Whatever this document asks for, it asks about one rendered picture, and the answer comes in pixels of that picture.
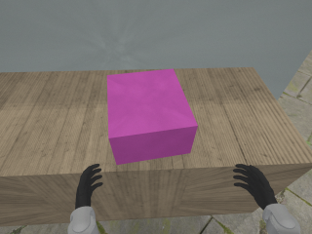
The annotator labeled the left robot hand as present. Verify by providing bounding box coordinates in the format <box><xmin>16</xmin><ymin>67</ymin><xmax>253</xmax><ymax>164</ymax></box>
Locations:
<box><xmin>75</xmin><ymin>164</ymin><xmax>103</xmax><ymax>210</ymax></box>

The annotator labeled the carton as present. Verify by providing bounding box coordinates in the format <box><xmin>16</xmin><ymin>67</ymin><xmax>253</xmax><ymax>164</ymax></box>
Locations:
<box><xmin>106</xmin><ymin>68</ymin><xmax>198</xmax><ymax>165</ymax></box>

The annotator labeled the robot left forearm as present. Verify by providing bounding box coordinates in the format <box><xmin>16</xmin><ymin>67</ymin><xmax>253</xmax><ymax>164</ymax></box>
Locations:
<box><xmin>67</xmin><ymin>206</ymin><xmax>98</xmax><ymax>234</ymax></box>

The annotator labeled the right robot hand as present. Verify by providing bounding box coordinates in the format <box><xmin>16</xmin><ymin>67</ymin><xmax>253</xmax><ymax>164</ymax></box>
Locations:
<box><xmin>233</xmin><ymin>164</ymin><xmax>278</xmax><ymax>210</ymax></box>

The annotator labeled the robot right forearm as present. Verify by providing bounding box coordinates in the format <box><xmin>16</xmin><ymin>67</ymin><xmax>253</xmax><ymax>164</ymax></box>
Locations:
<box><xmin>262</xmin><ymin>203</ymin><xmax>300</xmax><ymax>234</ymax></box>

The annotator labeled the pedestal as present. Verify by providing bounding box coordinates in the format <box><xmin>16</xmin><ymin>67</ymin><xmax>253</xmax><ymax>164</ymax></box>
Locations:
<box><xmin>0</xmin><ymin>67</ymin><xmax>312</xmax><ymax>227</ymax></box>

